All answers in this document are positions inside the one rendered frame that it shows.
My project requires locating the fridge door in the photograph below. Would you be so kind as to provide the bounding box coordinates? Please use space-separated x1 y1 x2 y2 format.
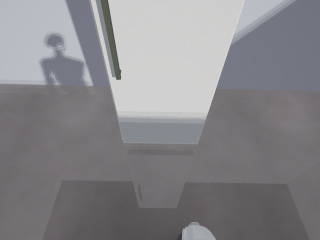
91 0 244 143

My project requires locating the right robot thigh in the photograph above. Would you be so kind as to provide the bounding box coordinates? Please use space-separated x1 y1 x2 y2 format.
182 224 216 240

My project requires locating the handle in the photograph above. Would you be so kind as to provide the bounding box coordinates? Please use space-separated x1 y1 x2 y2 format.
100 0 121 80

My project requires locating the robot right shin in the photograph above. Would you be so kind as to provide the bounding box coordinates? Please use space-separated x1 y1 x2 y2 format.
189 222 200 226

